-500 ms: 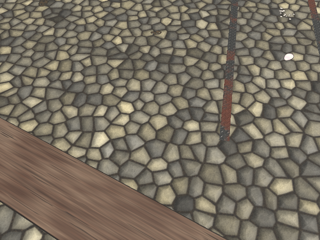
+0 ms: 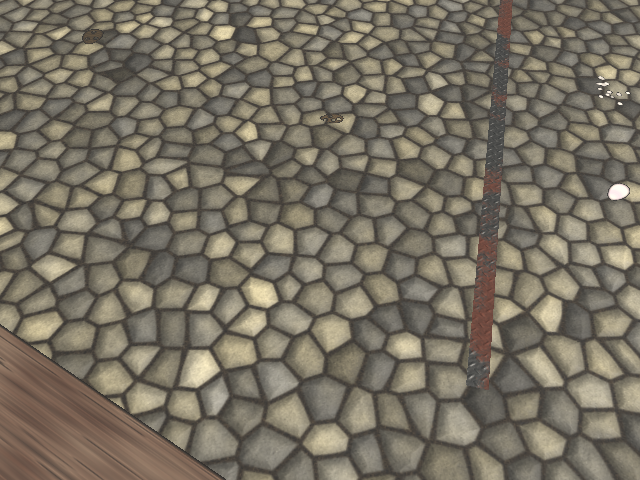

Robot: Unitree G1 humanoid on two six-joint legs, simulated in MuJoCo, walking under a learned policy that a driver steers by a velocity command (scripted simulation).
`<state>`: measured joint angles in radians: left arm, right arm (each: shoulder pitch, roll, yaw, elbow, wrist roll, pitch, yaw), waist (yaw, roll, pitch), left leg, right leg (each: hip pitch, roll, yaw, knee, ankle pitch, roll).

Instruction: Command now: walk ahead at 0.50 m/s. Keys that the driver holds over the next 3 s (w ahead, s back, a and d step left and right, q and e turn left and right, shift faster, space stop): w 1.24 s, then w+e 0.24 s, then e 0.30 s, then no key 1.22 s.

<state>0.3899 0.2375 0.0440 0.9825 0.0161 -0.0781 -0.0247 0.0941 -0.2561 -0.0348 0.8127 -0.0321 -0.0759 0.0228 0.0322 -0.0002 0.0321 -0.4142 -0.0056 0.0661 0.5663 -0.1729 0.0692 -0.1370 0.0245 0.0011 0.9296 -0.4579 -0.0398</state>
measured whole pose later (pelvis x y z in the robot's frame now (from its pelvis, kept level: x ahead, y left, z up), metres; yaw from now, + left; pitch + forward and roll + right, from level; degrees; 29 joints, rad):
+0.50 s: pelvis +0.26 -0.04 -0.04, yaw -1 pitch +0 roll +5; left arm 0.07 0.20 0.00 0.84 0.10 -0.03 -0.05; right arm 0.56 -0.14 0.00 1.04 -0.07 -0.11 0.02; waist -0.12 -0.07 0.02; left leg 0.00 -0.07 0.08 0.62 -0.63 0.01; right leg -0.51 -0.14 0.04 0.42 0.34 -0.04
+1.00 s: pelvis +0.57 -0.09 -0.12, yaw +0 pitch +3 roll -3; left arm 0.38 0.24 0.05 1.04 -0.03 -0.07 0.02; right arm 0.01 -0.22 -0.05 0.76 0.02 -0.08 0.01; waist 0.07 0.03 -0.05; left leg -0.64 0.08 -0.02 0.59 0.05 0.03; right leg 0.00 0.05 -0.07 0.28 -0.33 -0.01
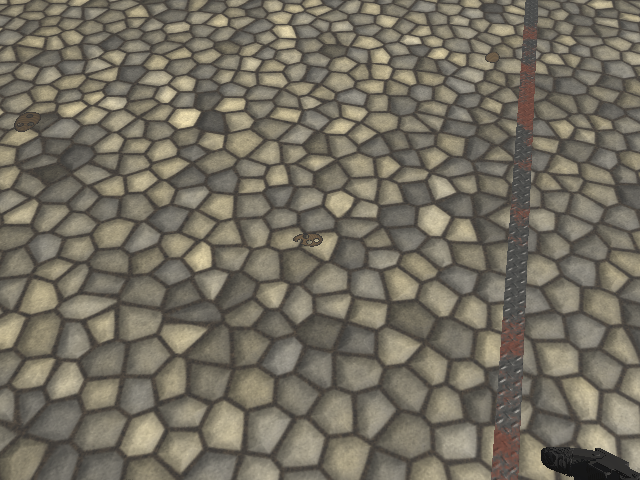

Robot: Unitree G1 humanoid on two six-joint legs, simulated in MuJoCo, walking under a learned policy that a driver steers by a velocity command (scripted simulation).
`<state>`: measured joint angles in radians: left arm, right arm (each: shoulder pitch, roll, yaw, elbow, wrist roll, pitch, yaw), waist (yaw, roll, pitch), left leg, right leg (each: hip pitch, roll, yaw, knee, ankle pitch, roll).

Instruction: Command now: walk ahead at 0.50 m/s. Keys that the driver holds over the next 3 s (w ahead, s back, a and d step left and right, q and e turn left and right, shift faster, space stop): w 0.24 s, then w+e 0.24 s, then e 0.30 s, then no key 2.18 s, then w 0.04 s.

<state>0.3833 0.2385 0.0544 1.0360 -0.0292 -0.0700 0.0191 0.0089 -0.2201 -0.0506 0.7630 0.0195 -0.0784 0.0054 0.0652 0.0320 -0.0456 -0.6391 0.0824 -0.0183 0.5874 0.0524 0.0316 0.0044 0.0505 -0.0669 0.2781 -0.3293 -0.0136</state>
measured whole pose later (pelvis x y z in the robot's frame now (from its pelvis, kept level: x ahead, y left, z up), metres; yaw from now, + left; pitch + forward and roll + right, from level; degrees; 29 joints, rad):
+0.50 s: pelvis +0.28 +0.02 +0.01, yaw -5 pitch +3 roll +2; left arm 0.08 0.24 0.07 0.89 -0.02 -0.04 -0.02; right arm 0.34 -0.23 -0.08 0.98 0.00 -0.09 -0.02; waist -0.06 -0.04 -0.01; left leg 0.03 -0.03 0.14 0.21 -0.28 0.02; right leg -0.68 -0.07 0.03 0.63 0.09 -0.04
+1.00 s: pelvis +0.46 -0.04 +0.00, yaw -19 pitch +3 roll +0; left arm 0.16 0.26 0.07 0.78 0.01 0.01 0.02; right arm 0.10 -0.27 -0.07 0.83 0.00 -0.02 -0.05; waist 0.02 0.02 0.02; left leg -0.55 0.05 -0.08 0.76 -0.23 -0.08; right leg -0.33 0.12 0.10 0.44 -0.16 -0.07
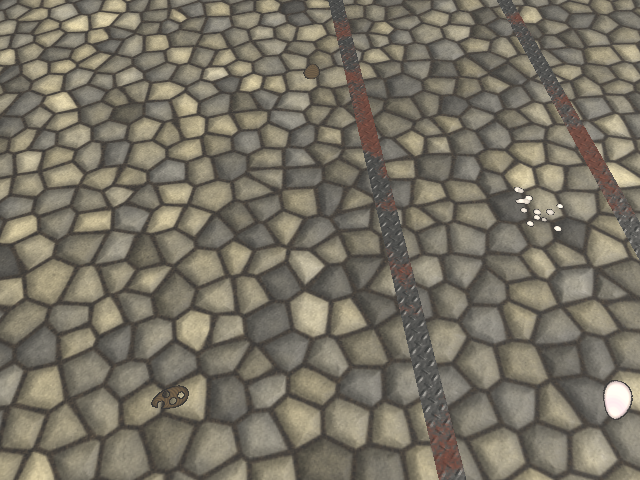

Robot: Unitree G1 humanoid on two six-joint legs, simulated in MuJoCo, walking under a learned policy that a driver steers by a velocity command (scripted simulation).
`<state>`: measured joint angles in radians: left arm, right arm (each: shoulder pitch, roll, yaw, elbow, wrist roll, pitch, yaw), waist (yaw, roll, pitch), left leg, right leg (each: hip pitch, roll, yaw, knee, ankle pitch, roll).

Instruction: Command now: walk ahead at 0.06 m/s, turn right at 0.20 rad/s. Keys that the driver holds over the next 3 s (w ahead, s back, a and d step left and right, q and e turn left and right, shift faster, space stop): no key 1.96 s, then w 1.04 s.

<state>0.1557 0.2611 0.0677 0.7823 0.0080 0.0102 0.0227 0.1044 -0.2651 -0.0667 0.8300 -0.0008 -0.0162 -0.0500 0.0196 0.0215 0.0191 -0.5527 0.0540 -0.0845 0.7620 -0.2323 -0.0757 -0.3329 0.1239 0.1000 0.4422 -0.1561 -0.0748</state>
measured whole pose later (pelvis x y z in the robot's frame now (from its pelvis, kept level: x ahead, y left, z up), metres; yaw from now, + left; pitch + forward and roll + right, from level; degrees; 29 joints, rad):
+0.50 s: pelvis +0.05 +0.03 +0.00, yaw -1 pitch -1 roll +0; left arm 0.19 0.24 0.05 0.85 0.01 0.02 0.02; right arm 0.12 -0.24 -0.04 0.91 0.00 -0.02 -0.02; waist -0.01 0.00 0.03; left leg -0.25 0.01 -0.02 0.54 -0.27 -0.01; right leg -0.21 0.06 0.09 0.53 -0.30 -0.02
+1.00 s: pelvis +0.05 +0.04 +0.00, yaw -1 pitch -2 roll +0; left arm 0.19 0.23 0.04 1.00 0.00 0.00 0.03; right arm 0.16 -0.24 -0.03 1.05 0.00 -0.01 -0.03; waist -0.01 0.00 0.05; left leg -0.21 0.00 -0.02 0.50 -0.25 0.00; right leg -0.18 0.05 0.08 0.49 -0.28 -0.01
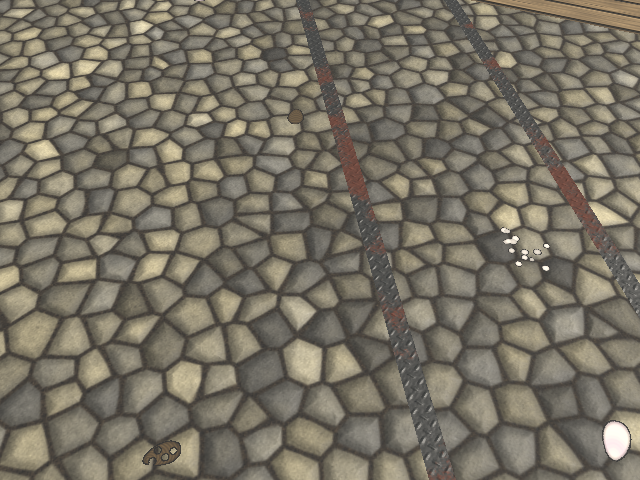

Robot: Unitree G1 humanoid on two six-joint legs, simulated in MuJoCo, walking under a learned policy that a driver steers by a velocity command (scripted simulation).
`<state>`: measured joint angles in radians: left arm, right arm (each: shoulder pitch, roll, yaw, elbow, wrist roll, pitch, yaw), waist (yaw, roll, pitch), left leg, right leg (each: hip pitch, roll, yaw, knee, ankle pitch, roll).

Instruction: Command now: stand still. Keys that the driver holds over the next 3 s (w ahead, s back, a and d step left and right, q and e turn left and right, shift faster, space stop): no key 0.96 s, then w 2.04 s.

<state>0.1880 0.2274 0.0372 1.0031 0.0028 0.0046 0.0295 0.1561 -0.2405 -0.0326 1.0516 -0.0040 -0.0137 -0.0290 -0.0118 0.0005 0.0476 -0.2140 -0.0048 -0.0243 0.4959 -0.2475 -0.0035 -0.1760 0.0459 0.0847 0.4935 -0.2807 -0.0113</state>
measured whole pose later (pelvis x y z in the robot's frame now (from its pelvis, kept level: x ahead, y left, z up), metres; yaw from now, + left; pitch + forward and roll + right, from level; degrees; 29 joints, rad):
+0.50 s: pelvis +0.00 +0.01 +0.00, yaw +0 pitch -1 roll +0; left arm 0.23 0.21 0.02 1.08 0.00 0.00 0.04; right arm 0.21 -0.22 -0.02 1.08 0.00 -0.01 -0.03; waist -0.01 0.00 0.04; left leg -0.23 -0.01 -0.02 0.49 -0.24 0.01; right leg -0.19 0.03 0.08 0.49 -0.27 0.00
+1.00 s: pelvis +0.00 +0.01 +0.00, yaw +0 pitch -1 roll +0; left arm 0.28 0.19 0.01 1.10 0.00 -0.01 0.04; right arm 0.25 -0.20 -0.01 1.08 0.00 -0.02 -0.04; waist 0.00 0.00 0.04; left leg -0.24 -0.02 -0.02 0.50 -0.25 0.01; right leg -0.19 0.03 0.08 0.50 -0.28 0.01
